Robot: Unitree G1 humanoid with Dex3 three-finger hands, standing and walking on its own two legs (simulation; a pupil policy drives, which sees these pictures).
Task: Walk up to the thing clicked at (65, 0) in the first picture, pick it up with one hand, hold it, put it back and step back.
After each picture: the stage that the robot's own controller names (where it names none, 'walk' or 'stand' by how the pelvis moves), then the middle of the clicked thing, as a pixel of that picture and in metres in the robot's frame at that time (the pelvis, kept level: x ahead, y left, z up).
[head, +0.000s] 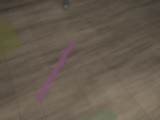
stand; (64, 1) +2.15 +0.31 -0.66
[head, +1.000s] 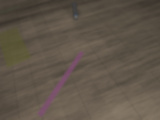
walk; (75, 11) +2.02 +0.33 -0.65
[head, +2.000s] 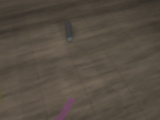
walk; (68, 32) +1.35 +0.29 -0.64
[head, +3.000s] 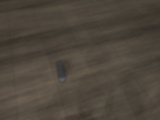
walk; (61, 72) +0.87 +0.25 -0.63
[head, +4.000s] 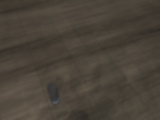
walk; (53, 94) +0.60 +0.24 -0.63
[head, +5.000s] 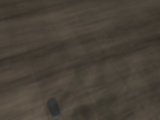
stand; (54, 109) +0.49 +0.23 -0.64
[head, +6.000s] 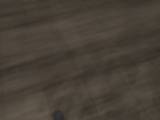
stand; out of the picture +0.43 +0.22 -0.65
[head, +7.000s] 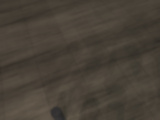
stand; (59, 117) +0.42 +0.25 -0.65
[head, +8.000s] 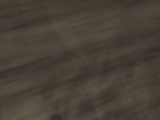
stand; out of the picture +0.41 +0.23 -0.66
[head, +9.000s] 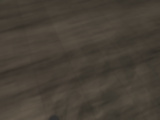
stand; out of the picture +0.40 +0.24 -0.66
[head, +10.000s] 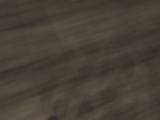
stand; out of the picture +0.39 +0.24 -0.66
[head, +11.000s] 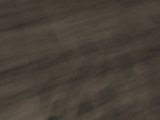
stand; out of the picture +0.39 +0.24 -0.66
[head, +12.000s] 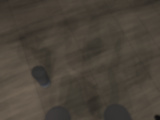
go down; (42, 78) +0.45 +0.23 -0.44
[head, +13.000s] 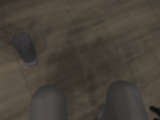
go down; (27, 52) +0.49 +0.24 -0.27
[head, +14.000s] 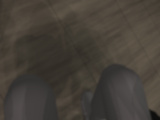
close in; out of the picture +0.48 +0.28 -0.19
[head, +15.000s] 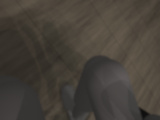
close; out of the picture +0.47 +0.30 -0.17
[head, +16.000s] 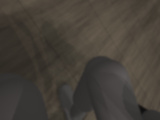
lift; out of the picture +0.43 +0.29 -0.17
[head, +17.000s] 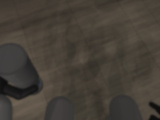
lift; (24, 75) +0.33 +0.20 +0.01
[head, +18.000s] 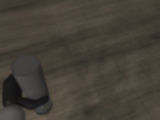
hold; (36, 89) +0.30 +0.18 +0.03
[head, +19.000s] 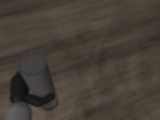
hold; (42, 87) +0.32 +0.16 +0.03
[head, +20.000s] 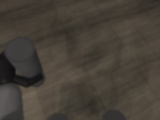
crouch; (29, 67) +0.38 +0.19 -0.02
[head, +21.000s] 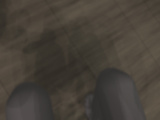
lower; out of the picture +0.50 +0.27 -0.06
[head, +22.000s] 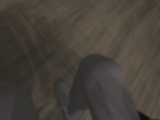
lower; out of the picture +0.46 +0.28 -0.17
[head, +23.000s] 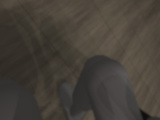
lower; out of the picture +0.46 +0.29 -0.17
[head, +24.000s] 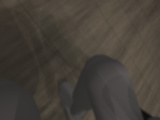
lower; out of the picture +0.45 +0.29 -0.17
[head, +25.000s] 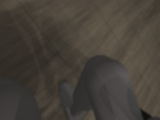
lower; out of the picture +0.45 +0.28 -0.17
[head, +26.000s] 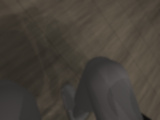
open; out of the picture +0.46 +0.27 -0.18
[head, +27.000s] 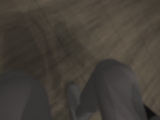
stand; out of the picture +0.46 +0.27 -0.18
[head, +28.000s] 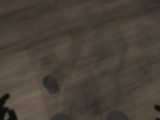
stand; (52, 87) +0.44 +0.20 -0.48
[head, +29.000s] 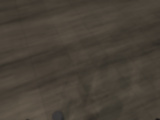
stand; out of the picture +0.41 +0.19 -0.60
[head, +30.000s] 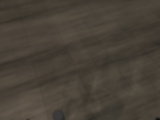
stand; out of the picture +0.41 +0.19 -0.60
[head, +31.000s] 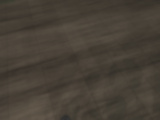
stand; out of the picture +0.42 +0.18 -0.65
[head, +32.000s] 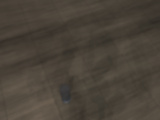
walk; (65, 94) +0.49 +0.12 -0.64
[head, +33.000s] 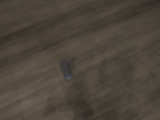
walk; (66, 70) +0.72 +0.22 -0.63
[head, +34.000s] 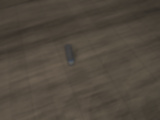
stand; (69, 55) +1.04 +0.23 -0.63
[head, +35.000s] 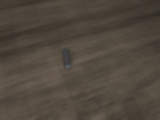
stand; (66, 59) +1.04 +0.20 -0.65
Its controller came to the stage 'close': yes
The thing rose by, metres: 0.69
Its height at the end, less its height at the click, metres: +0.00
